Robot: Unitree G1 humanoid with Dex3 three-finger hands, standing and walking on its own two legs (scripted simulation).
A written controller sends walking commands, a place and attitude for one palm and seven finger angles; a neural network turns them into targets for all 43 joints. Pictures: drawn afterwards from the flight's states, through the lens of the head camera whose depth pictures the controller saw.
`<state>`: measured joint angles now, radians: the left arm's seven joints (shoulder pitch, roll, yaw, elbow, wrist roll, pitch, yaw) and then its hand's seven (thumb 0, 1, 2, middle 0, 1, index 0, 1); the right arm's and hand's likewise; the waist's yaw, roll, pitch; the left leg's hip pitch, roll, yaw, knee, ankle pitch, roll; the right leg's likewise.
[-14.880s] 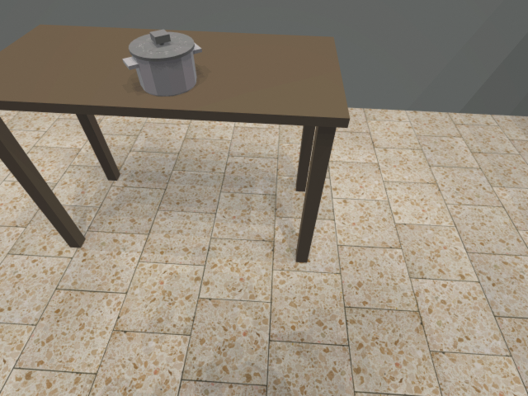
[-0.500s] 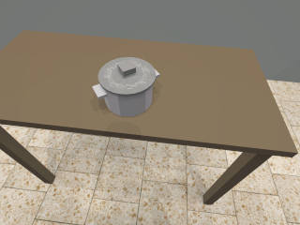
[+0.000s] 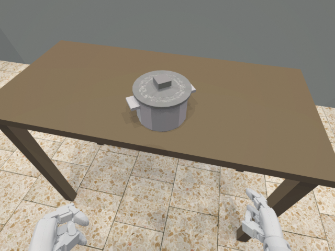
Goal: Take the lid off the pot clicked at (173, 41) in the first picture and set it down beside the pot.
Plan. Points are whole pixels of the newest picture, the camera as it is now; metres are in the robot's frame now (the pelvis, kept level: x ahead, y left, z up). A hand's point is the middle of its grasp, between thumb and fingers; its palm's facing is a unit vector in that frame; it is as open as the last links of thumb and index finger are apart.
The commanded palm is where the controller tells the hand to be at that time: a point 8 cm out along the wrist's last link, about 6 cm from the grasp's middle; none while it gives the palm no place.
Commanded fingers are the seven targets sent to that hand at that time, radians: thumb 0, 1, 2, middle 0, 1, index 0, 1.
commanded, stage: lift the closed hand beside the body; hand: left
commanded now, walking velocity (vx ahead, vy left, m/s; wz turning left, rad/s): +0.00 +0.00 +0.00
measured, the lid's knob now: (162, 81) +0.52 +0.09 +0.13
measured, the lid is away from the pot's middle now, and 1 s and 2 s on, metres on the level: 0.00 0.00 0.00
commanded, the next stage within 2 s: raise the hand higher, near the body in 0.04 s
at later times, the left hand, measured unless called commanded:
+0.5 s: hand (60, 209) +0.16 +0.24 +0.07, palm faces +0.25 -0.87 -0.41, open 3.1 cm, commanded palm +0.11 +0.27 +0.11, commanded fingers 0.00 0.90 0.90 -1.30 -1.50 -1.30 -1.50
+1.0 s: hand (54, 186) +0.18 +0.23 +0.13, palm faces +0.32 -0.85 -0.42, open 3.1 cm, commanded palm +0.13 +0.27 +0.17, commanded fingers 0.00 0.90 0.90 -1.30 -1.50 -1.30 -1.50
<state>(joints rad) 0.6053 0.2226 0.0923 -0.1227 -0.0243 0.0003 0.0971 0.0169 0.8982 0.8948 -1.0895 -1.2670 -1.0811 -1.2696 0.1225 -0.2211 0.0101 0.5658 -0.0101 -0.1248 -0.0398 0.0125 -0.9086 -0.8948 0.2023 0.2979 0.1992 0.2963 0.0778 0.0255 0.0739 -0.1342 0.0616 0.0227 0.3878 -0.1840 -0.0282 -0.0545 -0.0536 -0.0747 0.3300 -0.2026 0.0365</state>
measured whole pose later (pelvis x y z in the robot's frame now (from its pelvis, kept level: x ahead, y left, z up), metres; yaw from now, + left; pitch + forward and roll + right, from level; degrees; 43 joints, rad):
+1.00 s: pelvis +0.00 +0.00 +0.00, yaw -2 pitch -6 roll -1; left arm 0.57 0.31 0.26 -0.47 -0.03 -0.13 0.08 0.02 0.89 0.89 -1.31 -1.50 -1.30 -1.50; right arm 0.17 -0.21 0.01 0.65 -0.03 -0.15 -0.04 0.02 -0.91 -0.89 0.21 0.30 0.20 0.30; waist 0.08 0.05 0.10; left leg -0.08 0.08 0.05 0.36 -0.18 -0.03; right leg 0.00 -0.04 -0.04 0.27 -0.16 0.04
